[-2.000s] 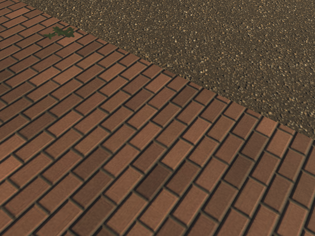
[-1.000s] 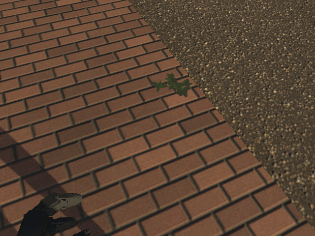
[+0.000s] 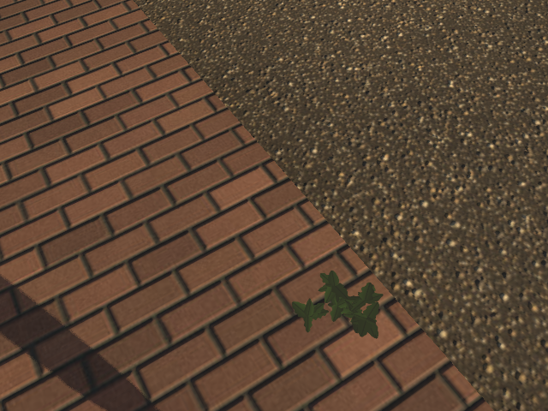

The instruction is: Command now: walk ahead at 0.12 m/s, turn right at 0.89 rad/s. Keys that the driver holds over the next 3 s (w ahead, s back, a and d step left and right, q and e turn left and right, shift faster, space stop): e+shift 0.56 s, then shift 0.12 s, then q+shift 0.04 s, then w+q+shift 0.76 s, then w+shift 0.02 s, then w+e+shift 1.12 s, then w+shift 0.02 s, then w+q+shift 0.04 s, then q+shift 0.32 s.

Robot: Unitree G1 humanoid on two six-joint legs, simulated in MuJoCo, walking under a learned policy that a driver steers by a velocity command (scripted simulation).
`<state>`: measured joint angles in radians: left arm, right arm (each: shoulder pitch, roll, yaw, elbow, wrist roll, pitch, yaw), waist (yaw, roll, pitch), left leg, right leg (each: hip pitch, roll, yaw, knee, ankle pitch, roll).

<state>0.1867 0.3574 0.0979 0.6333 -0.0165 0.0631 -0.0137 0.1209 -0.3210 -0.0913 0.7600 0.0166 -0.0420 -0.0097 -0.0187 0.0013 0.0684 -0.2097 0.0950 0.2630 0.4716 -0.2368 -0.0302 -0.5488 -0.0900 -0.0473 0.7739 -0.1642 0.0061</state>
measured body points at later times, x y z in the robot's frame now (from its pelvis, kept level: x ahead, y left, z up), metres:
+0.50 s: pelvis +0.08 +0.02 +0.00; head +0.12 +0.01 +0.44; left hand +0.39 +0.20 -0.07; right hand +0.10 -0.31 -0.09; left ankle +0.18 +0.12 -0.74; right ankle +0.10 -0.10 -0.73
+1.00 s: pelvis +0.12 -0.01 +0.01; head +0.12 -0.03 +0.46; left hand +0.34 +0.17 -0.09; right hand +0.06 -0.30 -0.12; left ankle +0.22 +0.10 -0.66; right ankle -0.02 -0.06 -0.73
